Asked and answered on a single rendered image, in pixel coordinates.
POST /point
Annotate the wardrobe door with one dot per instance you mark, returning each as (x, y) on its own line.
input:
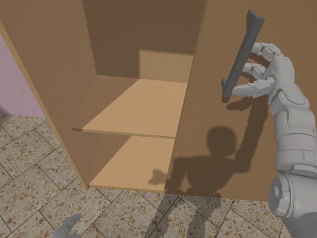
(225, 146)

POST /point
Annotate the handle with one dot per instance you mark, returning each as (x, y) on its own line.
(247, 44)

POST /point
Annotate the robot right hand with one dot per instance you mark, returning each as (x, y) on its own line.
(280, 70)

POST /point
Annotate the robot right forearm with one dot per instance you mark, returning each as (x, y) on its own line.
(295, 131)

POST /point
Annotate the robot left hand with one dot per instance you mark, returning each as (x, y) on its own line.
(66, 226)

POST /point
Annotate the right robot upper arm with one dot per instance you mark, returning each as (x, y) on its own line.
(294, 200)

